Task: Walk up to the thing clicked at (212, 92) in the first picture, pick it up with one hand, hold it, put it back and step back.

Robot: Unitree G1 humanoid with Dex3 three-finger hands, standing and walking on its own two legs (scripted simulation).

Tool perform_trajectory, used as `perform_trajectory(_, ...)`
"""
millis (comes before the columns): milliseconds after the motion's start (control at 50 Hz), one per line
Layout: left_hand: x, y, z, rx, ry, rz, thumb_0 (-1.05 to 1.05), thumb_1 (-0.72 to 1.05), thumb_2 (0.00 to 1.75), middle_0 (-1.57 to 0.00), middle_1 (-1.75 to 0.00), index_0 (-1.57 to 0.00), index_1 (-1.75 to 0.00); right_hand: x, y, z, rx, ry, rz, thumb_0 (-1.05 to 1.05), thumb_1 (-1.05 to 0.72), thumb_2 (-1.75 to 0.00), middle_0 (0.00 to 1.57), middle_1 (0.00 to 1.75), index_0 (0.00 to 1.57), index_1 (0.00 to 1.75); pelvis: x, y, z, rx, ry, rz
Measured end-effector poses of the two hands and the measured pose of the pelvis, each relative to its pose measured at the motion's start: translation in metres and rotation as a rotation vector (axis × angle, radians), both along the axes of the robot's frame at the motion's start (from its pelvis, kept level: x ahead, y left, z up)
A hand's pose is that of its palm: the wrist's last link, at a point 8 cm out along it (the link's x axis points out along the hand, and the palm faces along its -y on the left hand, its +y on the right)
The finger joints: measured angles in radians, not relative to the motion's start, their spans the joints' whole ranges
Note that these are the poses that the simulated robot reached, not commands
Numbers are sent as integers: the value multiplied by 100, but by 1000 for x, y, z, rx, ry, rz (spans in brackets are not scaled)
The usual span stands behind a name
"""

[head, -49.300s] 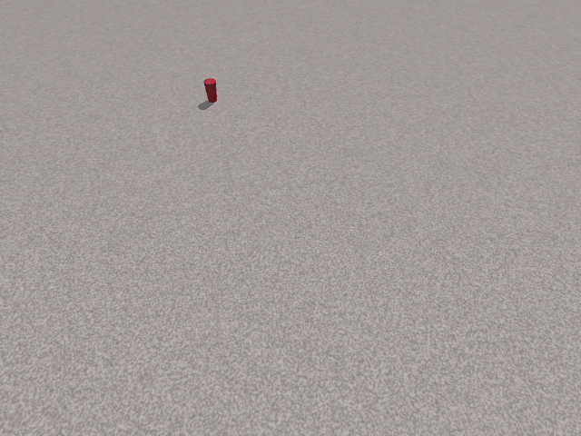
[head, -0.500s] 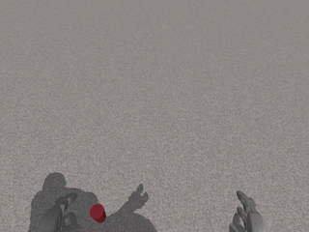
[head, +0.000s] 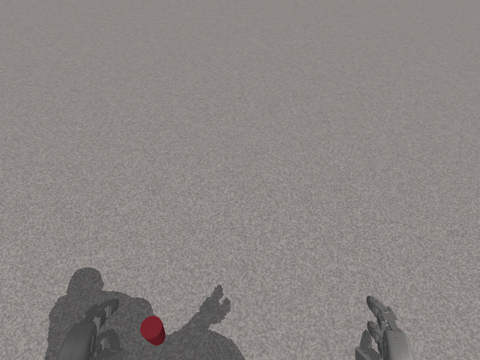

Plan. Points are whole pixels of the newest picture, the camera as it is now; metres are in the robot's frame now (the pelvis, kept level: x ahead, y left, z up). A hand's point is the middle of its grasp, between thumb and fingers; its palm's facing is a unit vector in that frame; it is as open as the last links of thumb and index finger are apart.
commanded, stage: home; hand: left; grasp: from above
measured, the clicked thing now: (154, 332) +0.35 +0.27 -0.65
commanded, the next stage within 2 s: stand in 0.62 s
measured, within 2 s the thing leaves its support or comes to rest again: neither
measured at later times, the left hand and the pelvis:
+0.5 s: hand (120, 352) +0.17 +0.18 -0.04, palm faces +0.04 -0.98 -0.21, open 7.4 cm; pelvis +0.00 +0.00 +0.00, yaw +0 degrees
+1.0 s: hand out of the picture +0.09 +0.25 -0.11, palm faces +0.04 -0.94 -0.34, open 7.4 cm; pelvis +0.00 +0.00 +0.04, yaw +1 degrees
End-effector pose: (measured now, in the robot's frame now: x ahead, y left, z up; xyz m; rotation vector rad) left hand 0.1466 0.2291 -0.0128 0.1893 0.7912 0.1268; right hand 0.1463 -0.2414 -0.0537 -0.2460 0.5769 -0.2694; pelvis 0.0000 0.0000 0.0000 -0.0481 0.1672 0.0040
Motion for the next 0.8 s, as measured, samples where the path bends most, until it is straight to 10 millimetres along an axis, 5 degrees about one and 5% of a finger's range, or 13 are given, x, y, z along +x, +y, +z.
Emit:
perform_trajectory(620,3,3,0,-2,5,3,1,90,90,-20,-30,-20,-30,6,4,0,5,9,4,1,-90,-89,21,30,21,30,4,2,1,-2,8,2)
perform_trajectory(720,7,21,-26,102,-19,-33,1,90,90,-20,-30,-20,-30,-5,-5,-19,-67,289,187,1,-90,-89,21,30,21,30,-3,1,11,40,-90,8)
perform_trajectory(800,-10,40,-42,118,67,-9,1,90,90,-20,-30,-20,-30,-20,-22,-20,-47,403,159,1,-90,-89,21,30,21,30,-4,1,19,51,-124,2)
